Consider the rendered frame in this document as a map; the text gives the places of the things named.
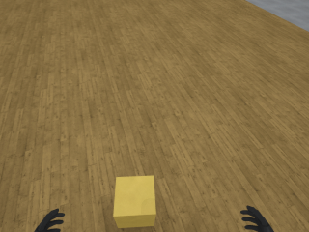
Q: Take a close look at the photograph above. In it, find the robot right hand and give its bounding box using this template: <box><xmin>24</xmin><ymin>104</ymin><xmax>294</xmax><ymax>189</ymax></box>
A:
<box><xmin>240</xmin><ymin>205</ymin><xmax>274</xmax><ymax>232</ymax></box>

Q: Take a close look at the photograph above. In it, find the carton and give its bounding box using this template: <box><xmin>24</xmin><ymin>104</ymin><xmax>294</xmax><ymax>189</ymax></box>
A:
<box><xmin>113</xmin><ymin>175</ymin><xmax>156</xmax><ymax>228</ymax></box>

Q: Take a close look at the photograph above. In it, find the robot left hand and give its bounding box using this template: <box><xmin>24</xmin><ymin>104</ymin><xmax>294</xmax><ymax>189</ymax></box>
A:
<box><xmin>34</xmin><ymin>208</ymin><xmax>65</xmax><ymax>232</ymax></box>

